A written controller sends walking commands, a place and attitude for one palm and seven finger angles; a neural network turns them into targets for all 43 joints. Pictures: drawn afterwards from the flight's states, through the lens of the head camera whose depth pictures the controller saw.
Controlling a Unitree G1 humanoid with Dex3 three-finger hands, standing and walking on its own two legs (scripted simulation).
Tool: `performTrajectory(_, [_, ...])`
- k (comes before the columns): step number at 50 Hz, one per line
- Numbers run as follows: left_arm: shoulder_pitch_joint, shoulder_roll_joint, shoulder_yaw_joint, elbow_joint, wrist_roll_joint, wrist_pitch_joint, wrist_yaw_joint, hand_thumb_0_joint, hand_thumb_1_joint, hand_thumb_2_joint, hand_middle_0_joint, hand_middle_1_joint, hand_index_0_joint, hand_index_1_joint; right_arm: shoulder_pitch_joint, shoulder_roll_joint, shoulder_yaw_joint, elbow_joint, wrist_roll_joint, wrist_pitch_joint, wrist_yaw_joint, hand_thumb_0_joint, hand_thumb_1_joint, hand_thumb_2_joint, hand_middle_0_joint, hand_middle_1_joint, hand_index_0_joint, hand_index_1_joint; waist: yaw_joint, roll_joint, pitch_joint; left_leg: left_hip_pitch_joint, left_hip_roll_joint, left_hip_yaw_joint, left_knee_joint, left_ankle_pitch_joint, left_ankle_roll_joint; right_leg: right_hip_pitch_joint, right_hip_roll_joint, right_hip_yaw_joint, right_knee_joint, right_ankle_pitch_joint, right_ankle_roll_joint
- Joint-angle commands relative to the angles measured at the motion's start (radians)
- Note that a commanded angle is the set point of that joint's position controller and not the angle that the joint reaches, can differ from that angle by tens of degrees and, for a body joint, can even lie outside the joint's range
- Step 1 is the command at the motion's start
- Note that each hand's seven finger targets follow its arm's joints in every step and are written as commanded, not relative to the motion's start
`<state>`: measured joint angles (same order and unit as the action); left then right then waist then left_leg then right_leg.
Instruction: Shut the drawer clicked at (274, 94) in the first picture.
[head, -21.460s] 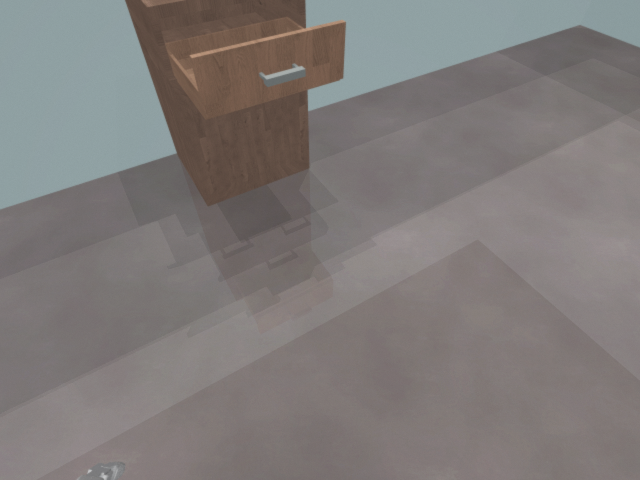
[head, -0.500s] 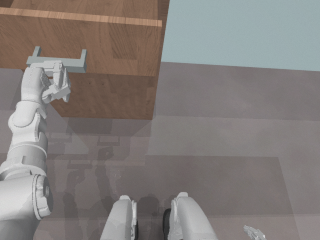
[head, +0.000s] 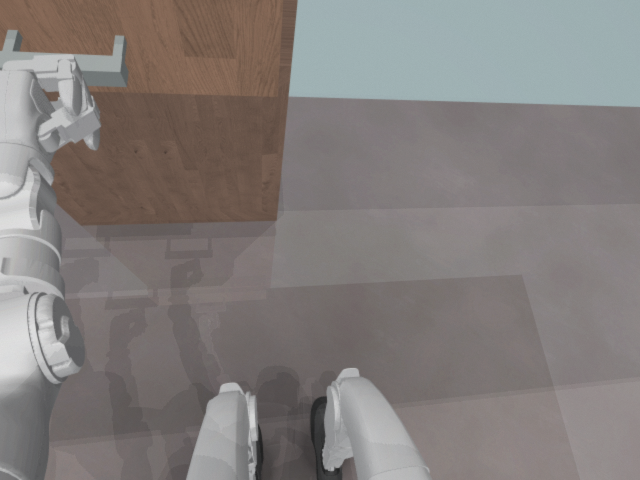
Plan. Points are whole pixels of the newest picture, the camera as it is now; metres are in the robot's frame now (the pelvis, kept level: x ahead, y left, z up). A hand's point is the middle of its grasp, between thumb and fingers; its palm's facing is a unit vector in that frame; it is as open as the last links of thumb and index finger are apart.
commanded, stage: push the drawer shut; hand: left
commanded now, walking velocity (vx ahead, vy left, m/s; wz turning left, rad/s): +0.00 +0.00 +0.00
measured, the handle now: (65, 55) +0.60 +0.26 +0.05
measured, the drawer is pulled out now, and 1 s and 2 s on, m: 0.07 0.00 0.00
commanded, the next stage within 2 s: pull the fist back off the drawer in 0.84 s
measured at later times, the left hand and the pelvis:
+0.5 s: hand (92, 69) +0.58 +0.23 +0.05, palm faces +0.02 -1.00 -0.05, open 3.2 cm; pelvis +0.00 +0.00 -0.01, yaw -1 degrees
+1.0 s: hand (83, 59) +0.60 +0.24 +0.05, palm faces +0.01 -1.00 -0.06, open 3.3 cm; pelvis -0.02 +0.00 -0.03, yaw -2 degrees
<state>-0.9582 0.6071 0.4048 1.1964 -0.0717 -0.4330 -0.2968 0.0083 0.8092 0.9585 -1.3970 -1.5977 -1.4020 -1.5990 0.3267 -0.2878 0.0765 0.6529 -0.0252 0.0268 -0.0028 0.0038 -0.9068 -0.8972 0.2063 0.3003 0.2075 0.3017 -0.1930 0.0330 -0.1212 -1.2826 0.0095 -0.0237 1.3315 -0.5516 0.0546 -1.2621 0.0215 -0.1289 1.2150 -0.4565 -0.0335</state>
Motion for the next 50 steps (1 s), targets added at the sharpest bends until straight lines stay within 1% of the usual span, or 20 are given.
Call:
performTrajectory(1, [-0.581,0.263,0.019,-0.197,-0.005,-0.047,0.017,0.000,0.900,0.900,-1.400,-1.600,-1.400,-1.600,0.187,-0.203,-0.066,-0.036,-0.006,-0.009,-0.017,0.000,-0.900,-0.900,0.200,0.300,0.200,0.300,-0.082,0.208,-0.514,0.393,0.018,-0.106,-0.168,0.264,-0.023,0.189,0.020,0.094,-0.138,0.092,0.003])
performTrajectory(3, [-0.613,0.283,0.024,-0.186,0.000,-0.041,0.018,0.000,0.900,0.900,-1.400,-1.600,-1.400,-1.600,0.199,-0.208,-0.061,-0.034,-0.010,-0.008,-0.018,0.000,-0.900,-0.900,0.200,0.300,0.200,0.300,-0.095,0.208,-0.523,0.394,0.020,-0.114,-0.160,0.284,-0.022,0.175,0.021,0.090,-0.129,0.103,0.003])
performTrajectory(6, [-0.633,0.332,0.056,-0.199,0.007,-0.039,0.017,0.000,0.900,0.900,-1.400,-1.600,-1.400,-1.600,0.213,-0.209,-0.061,-0.035,-0.015,-0.003,-0.015,0.000,-0.900,-0.900,0.200,0.300,0.200,0.300,-0.088,0.244,-0.578,0.411,0.022,-0.112,-0.141,0.337,-0.025,0.189,0.022,0.091,-0.120,0.136,0.002])
performTrajectory(10, [-0.665,0.336,0.042,-0.177,0.016,-0.023,0.008,0.000,0.900,0.900,-1.400,-1.600,-1.400,-1.600,0.222,-0.211,-0.054,-0.038,-0.016,0.006,-0.012,0.000,-0.900,-0.900,0.200,0.300,0.200,0.300,-0.104,0.247,-0.553,0.401,0.027,-0.120,-0.139,0.340,-0.025,0.170,0.024,0.085,-0.117,0.135,0.002])
performTrajectory(13, [-0.684,0.375,0.065,-0.187,0.027,-0.016,0.010,0.000,0.900,0.900,-1.400,-1.600,-1.400,-1.600,0.237,-0.216,-0.054,-0.038,-0.018,0.012,-0.009,0.000,-0.900,-0.900,0.200,0.300,0.200,0.300,-0.100,0.287,-0.597,0.437,0.030,-0.127,-0.132,0.380,-0.031,0.153,0.025,0.080,-0.107,0.152,0.000])
performTrajectory(16, [-0.698,0.365,0.054,-0.142,0.032,0.005,0.017,0.000,0.900,0.900,-1.400,-1.600,-1.400,-1.600,0.245,-0.216,-0.049,-0.033,-0.019,0.017,-0.006,0.000,-0.900,-0.900,0.200,0.300,0.200,0.300,-0.121,0.253,-0.548,0.401,0.032,-0.127,-0.129,0.349,-0.025,0.141,0.028,0.080,-0.117,0.137,0.005])
performTrajectory(17, [-0.730,0.367,0.049,-0.151,0.035,0.005,0.018,0.000,0.900,0.900,-1.400,-1.600,-1.400,-1.600,0.247,-0.214,-0.046,-0.031,-0.021,0.017,-0.007,0.000,-0.900,-0.900,0.200,0.300,0.200,0.300,-0.132,0.266,-0.548,0.404,0.033,-0.132,-0.129,0.355,-0.024,0.130,0.027,0.075,-0.111,0.140,0.003])
performTrajectory(19, [-0.750,0.389,0.058,-0.171,0.048,0.006,0.023,0.000,0.900,0.900,-1.400,-1.600,-1.400,-1.600,0.256,-0.217,-0.048,-0.031,-0.024,0.020,-0.006,0.000,-0.900,-0.900,0.200,0.300,0.200,0.300,-0.122,0.315,-0.592,0.439,0.033,-0.139,-0.125,0.382,-0.033,0.118,0.026,0.072,-0.103,0.147,0.002])
performTrajectory(22, [-0.791,0.388,0.040,-0.124,0.059,0.021,0.031,0.000,0.900,0.900,-1.400,-1.600,-1.400,-1.600,0.267,-0.218,-0.040,-0.023,-0.026,0.021,-0.007,0.000,-0.900,-0.900,0.200,0.300,0.200,0.300,-0.153,0.277,-0.546,0.401,0.036,-0.146,-0.122,0.342,-0.026,0.093,0.028,0.069,-0.104,0.127,0.004])
performTrajectory(23, [-0.812,0.378,0.027,-0.123,0.062,0.027,0.032,0.000,0.900,0.900,-1.400,-1.600,-1.400,-1.600,0.268,-0.218,-0.038,-0.022,-0.027,0.019,-0.006,0.000,-0.900,-0.900,0.200,0.300,0.200,0.300,-0.162,0.295,-0.545,0.391,0.035,-0.141,-0.117,0.336,-0.023,0.087,0.028,0.071,-0.104,0.127,0.006])
performTrajectory(24, [-0.822,0.415,0.048,-0.127,0.069,0.027,0.035,0.000,0.900,0.900,-1.400,-1.600,-1.400,-1.600,0.274,-0.220,-0.036,-0.021,-0.029,0.020,-0.006,0.000,-0.900,-0.900,0.200,0.300,0.200,0.300,-0.154,0.311,-0.558,0.393,0.035,-0.145,-0.113,0.348,-0.026,0.090,0.027,0.069,-0.099,0.131,0.003])
performTrajectory(27, [-0.839,0.438,0.057,-0.128,0.082,0.030,0.034,0.000,0.900,0.900,-1.400,-1.600,-1.400,-1.600,0.288,-0.220,-0.035,-0.025,-0.033,0.024,-0.002,0.000,-0.900,-0.900,0.200,0.300,0.200,0.300,-0.158,0.332,-0.600,0.426,0.037,-0.156,-0.104,0.395,-0.031,0.086,0.029,0.062,-0.087,0.154,0.000])
performTrajectory(29, [-0.865,0.416,0.031,-0.135,0.087,0.037,0.033,0.000,0.900,0.900,-1.400,-1.600,-1.400,-1.600,0.292,-0.219,-0.034,-0.021,-0.034,0.026,0.000,0.000,-0.900,-0.900,0.200,0.300,0.200,0.300,-0.168,0.365,-0.590,0.446,0.041,-0.159,-0.102,0.408,-0.037,0.057,0.029,0.059,-0.090,0.157,0.001])
performTrajectory(38, [-0.963,0.387,-0.024,-0.094,0.098,0.077,0.042,0.000,0.900,0.900,-1.400,-1.600,-1.400,-1.600,0.305,-0.227,-0.019,0.004,-0.036,0.013,-0.009,0.000,-0.900,-0.900,0.200,0.300,0.200,0.300,-0.220,0.371,-0.542,0.405,0.047,-0.172,-0.103,0.292,-0.024,-0.010,0.029,0.054,-0.092,0.108,0.006])
performTrajectory(39, [-0.969,0.410,-0.014,-0.095,0.094,0.080,0.041,0.000,0.900,0.900,-1.400,-1.600,-1.400,-1.600,0.304,-0.229,-0.015,0.002,-0.036,0.008,-0.013,0.000,-0.900,-0.900,0.200,0.300,0.200,0.300,-0.221,0.364,-0.535,0.371,0.045,-0.162,-0.098,0.272,-0.017,0.008,0.029,0.061,-0.095,0.100,0.008])
performTrajectory(40, [-0.980,0.412,-0.031,-0.105,0.101,0.081,0.037,0.000,0.900,0.900,-1.400,-1.600,-1.400,-1.600,0.302,-0.229,-0.011,0.002,-0.034,0.005,-0.015,0.000,-0.900,-0.900,0.200,0.300,0.200,0.300,-0.220,0.399,-0.547,0.375,0.046,-0.160,-0.101,0.263,-0.018,0.006,0.028,0.061,-0.090,0.094,0.005])
performTrajectory(42, [-0.992,0.392,-0.042,-0.118,0.094,0.082,0.034,0.000,0.900,0.900,-1.400,-1.600,-1.400,-1.600,0.301,-0.229,-0.013,0.008,-0.035,-0.005,-0.017,0.000,-0.900,-0.900,0.200,0.300,0.200,0.300,-0.228,0.423,-0.549,0.409,0.048,-0.170,-0.106,0.270,-0.021,-0.018,0.027,0.054,-0.089,0.100,0.004])
performTrajectory(44, [-0.999,0.416,-0.031,-0.117,0.093,0.086,0.033,0.000,0.900,0.900,-1.400,-1.600,-1.400,-1.600,0.299,-0.235,-0.009,0.009,-0.033,-0.012,-0.021,0.000,-0.900,-0.900,0.200,0.300,0.200,0.300,-0.227,0.424,-0.556,0.413,0.052,-0.180,-0.108,0.255,-0.025,-0.031,0.027,0.052,-0.086,0.094,0.006])
performTrajectory(47, [-1.009,0.393,-0.052,-0.114,0.088,0.095,0.032,0.000,0.900,0.900,-1.400,-1.600,-1.400,-1.600,0.294,-0.234,-0.004,0.013,-0.031,-0.028,-0.027,0.000,-0.900,-0.900,0.200,0.300,0.200,0.300,-0.239,0.422,-0.533,0.389,0.054,-0.174,-0.116,0.216,-0.017,-0.031,0.027,0.057,-0.094,0.079,0.008])
performTrajectory(50, [-0.984,0.435,-0.031,-0.092,0.095,0.108,0.031,0.000,0.900,0.900,-1.400,-1.600,-1.400,-1.600,0.295,-0.238,0.002,0.002,-0.029,-0.033,-0.029,0.000,-0.900,-0.900,0.200,0.300,0.200,0.300,-0.225,0.403,-0.540,0.343,0.049,-0.168,-0.116,0.183,-0.014,0.006,0.028,0.060,-0.092,0.061,0.008])
